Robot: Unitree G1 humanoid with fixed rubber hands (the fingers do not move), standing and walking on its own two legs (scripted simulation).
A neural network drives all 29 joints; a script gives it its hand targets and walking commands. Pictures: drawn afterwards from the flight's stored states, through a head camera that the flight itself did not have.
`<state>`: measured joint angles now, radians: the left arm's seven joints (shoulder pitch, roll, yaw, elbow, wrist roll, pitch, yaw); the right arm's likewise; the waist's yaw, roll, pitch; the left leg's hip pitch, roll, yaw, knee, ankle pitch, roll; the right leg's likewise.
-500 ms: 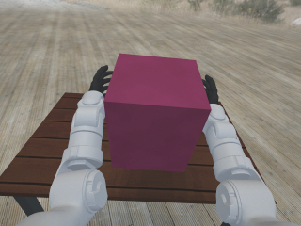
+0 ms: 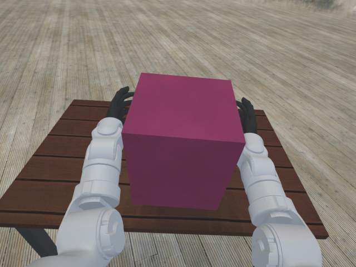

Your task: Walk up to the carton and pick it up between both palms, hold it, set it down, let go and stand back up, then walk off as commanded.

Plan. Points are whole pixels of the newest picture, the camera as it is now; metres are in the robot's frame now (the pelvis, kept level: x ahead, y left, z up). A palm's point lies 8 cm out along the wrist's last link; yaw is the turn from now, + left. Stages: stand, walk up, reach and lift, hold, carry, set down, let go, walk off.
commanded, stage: set down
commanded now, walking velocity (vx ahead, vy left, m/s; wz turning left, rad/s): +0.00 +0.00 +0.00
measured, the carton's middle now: (180, 143) +0.38 +0.00 +0.12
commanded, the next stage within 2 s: none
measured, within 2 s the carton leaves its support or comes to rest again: rests again in 1.92 s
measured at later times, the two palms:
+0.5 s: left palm (117, 131) +0.39 +0.15 +0.14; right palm (243, 142) +0.37 -0.15 +0.14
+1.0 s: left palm (119, 139) +0.40 +0.15 +0.12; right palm (242, 151) +0.36 -0.15 +0.12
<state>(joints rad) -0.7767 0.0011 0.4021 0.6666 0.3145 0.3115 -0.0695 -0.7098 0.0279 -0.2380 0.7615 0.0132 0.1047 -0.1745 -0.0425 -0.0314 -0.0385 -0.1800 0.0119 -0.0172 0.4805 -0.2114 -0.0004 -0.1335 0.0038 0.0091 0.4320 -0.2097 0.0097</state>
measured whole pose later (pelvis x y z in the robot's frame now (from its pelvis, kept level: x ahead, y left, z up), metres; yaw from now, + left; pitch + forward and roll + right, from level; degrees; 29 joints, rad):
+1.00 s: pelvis +0.01 +0.00 +0.00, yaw +0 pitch -4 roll -1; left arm -0.69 0.00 0.40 0.79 0.29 0.12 -0.10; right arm -0.57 0.10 -0.29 0.73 -0.11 -0.01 -0.17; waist -0.04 -0.03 0.00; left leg -0.18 0.01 -0.02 0.48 -0.22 0.00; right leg -0.13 0.00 0.01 0.43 -0.22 0.01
